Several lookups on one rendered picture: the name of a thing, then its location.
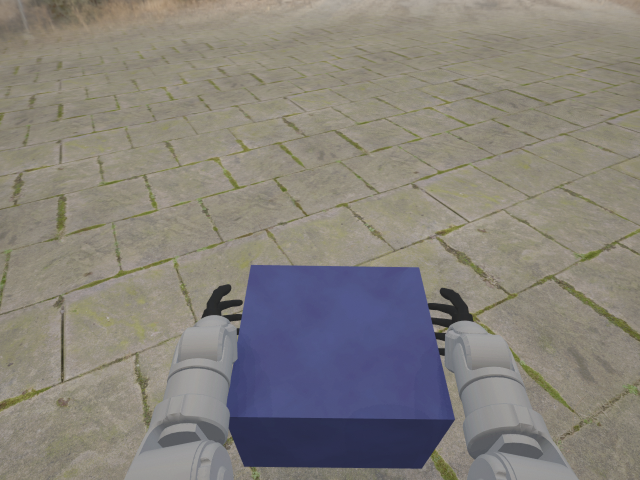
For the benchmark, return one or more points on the right robot upper arm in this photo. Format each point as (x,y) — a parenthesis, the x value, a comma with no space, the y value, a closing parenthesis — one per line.
(496,465)

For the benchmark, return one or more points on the robot right forearm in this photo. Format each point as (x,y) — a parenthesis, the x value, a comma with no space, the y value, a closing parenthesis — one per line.
(498,413)

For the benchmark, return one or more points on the carton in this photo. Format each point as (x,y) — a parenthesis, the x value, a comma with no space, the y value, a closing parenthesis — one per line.
(338,367)

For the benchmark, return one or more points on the robot left forearm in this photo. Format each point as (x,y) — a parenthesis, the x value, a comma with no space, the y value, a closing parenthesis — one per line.
(194,403)

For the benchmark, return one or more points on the left robot hand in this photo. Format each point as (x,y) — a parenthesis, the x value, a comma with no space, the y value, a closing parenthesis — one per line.
(214,306)

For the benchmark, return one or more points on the left robot upper arm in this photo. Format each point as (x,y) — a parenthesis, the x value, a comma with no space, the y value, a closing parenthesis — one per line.
(199,460)

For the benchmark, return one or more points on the right robot hand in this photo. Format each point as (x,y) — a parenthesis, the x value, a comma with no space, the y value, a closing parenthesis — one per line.
(459,312)

